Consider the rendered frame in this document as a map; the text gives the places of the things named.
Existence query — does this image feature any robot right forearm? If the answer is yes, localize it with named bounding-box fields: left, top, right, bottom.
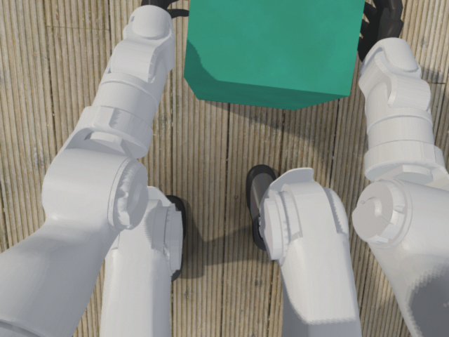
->
left=358, top=37, right=449, bottom=191

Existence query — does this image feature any robot left upper arm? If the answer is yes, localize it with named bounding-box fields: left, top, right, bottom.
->
left=0, top=147, right=149, bottom=337

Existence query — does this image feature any robot right upper arm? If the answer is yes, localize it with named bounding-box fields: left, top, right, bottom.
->
left=352, top=178, right=449, bottom=337

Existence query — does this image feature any carton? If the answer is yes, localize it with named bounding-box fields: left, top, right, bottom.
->
left=184, top=0, right=365, bottom=110

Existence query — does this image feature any right robot shin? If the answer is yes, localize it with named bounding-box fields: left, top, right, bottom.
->
left=258, top=168, right=349, bottom=244

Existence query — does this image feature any robot left forearm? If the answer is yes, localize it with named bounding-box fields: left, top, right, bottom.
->
left=41, top=5, right=175, bottom=209

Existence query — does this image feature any left robot hand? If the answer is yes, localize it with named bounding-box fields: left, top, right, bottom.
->
left=141, top=0, right=189, bottom=19

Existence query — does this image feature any right robot hand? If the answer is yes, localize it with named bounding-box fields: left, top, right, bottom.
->
left=357, top=0, right=403, bottom=62

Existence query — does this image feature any right robot foot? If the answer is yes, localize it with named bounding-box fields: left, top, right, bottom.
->
left=246, top=164, right=276, bottom=251

